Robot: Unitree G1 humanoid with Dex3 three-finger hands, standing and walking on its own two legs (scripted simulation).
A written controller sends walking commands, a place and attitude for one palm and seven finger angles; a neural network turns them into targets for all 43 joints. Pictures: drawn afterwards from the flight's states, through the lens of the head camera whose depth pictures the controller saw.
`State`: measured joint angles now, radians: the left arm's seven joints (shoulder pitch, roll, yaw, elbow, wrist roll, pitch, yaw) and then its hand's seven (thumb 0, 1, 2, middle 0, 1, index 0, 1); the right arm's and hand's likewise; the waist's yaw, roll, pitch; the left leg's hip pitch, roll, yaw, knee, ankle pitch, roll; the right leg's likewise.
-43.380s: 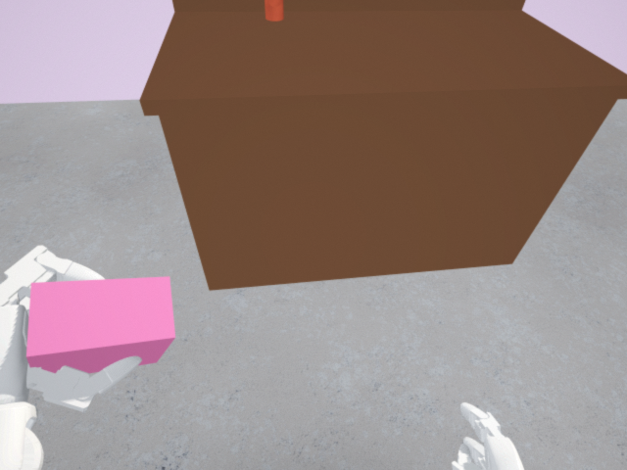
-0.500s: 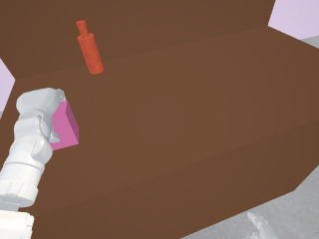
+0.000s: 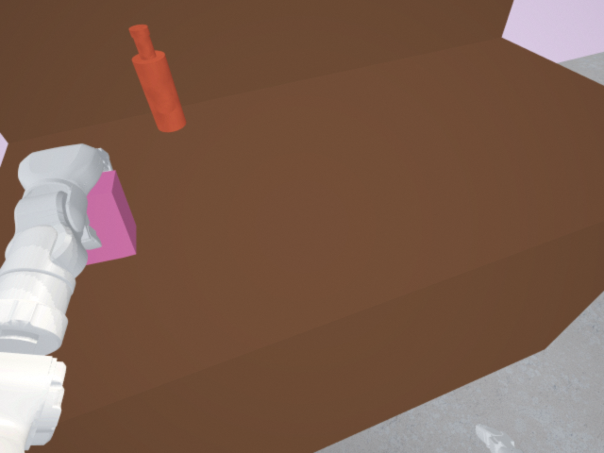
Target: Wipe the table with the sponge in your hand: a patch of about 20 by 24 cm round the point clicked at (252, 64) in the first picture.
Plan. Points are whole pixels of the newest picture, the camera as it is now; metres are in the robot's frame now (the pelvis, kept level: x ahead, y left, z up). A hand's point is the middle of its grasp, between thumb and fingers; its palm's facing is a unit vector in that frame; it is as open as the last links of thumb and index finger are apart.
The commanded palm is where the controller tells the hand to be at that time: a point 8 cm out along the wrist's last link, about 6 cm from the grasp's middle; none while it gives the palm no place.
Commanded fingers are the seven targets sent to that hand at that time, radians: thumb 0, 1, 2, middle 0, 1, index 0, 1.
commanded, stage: slide across to the middle lane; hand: left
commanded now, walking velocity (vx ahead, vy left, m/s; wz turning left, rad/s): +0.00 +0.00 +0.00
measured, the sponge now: (91, 229) +0.37 +0.33 +0.11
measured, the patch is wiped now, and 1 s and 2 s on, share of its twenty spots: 0.35 0.65 0.75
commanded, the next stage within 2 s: wipe back along the middle lane in 0.70 s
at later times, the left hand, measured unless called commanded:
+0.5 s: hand (118, 187) +0.41 +0.29 +0.16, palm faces +0.04 -0.01 -1.00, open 10.3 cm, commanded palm +0.39 +0.28 +0.21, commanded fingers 0.00 0.10 1.30 -1.20 -1.60 -1.20 -1.60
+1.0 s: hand (164, 183) +0.42 +0.23 +0.15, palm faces +0.06 -0.03 -1.00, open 10.3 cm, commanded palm +0.38 +0.23 +0.20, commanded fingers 0.00 0.10 1.30 -1.20 -1.60 -1.20 -1.60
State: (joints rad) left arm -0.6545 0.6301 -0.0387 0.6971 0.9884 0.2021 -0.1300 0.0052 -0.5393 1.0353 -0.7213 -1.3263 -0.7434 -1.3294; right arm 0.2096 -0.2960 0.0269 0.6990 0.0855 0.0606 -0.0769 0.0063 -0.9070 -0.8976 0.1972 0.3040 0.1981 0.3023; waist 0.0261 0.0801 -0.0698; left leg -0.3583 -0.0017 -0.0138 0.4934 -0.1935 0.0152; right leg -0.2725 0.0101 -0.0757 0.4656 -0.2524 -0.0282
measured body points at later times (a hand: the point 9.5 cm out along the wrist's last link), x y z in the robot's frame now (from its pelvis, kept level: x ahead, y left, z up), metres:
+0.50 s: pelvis +0.02 +0.01 +0.00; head +0.02 -0.01 +0.45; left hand +0.41 +0.29 +0.21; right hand +0.19 -0.22 -0.11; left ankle +0.04 +0.11 -0.74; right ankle -0.01 -0.10 -0.74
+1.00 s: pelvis +0.03 +0.00 +0.00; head +0.03 -0.04 +0.45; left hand +0.42 +0.22 +0.21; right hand +0.23 -0.22 -0.11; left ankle +0.04 +0.11 -0.74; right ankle -0.01 -0.10 -0.74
